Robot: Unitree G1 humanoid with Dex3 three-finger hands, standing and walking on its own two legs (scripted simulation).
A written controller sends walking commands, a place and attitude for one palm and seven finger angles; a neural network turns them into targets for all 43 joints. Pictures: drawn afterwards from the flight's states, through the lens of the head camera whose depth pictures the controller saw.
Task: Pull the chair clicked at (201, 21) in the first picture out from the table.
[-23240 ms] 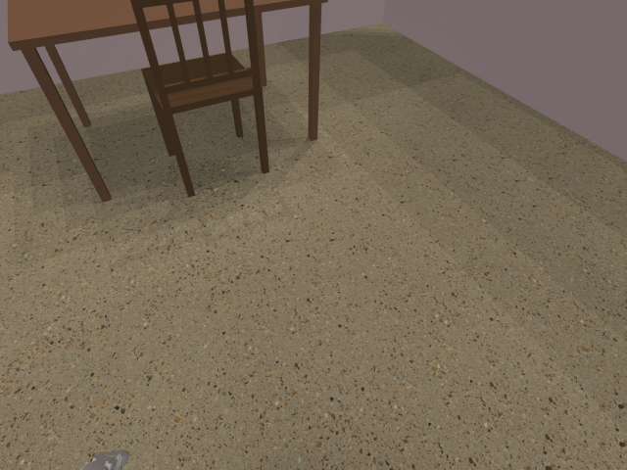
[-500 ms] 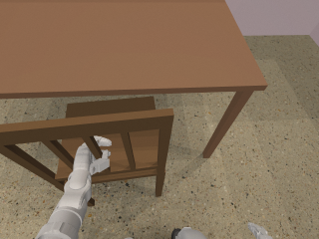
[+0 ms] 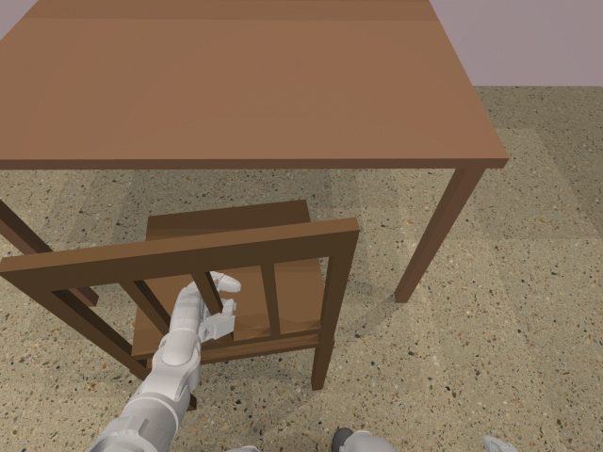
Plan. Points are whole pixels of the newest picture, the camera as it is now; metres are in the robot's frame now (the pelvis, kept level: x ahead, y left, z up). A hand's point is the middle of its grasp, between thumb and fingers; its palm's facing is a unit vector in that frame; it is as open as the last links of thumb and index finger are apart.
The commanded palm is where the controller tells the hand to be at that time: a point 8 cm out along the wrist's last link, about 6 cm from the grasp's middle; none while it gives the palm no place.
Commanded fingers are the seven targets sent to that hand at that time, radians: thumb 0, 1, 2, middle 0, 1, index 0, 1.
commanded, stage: step backward, pulling the chair out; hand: left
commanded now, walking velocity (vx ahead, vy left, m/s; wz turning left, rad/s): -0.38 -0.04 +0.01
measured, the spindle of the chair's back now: (216, 308) +0.33 +0.14 -0.08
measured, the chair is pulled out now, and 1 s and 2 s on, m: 0.17 0.25 0.45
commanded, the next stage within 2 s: none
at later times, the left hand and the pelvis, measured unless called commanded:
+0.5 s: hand (223, 333) +0.29 +0.12 -0.07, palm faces -0.02 -0.99 -0.17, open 5.1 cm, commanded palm +0.26 +0.18 -0.07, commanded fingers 0.00 0.90 0.90 -0.50 -1.45 -0.50 -1.45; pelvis -0.04 +0.01 +0.00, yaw +4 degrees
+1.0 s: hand (207, 376) +0.23 +0.14 -0.07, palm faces -0.05 -0.98 -0.17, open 5.1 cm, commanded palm +0.21 +0.19 -0.06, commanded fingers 0.00 0.90 0.90 -0.50 -1.45 -0.50 -1.45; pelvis -0.10 +0.03 -0.01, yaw +0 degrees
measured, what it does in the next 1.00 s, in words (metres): walks backwards: left foot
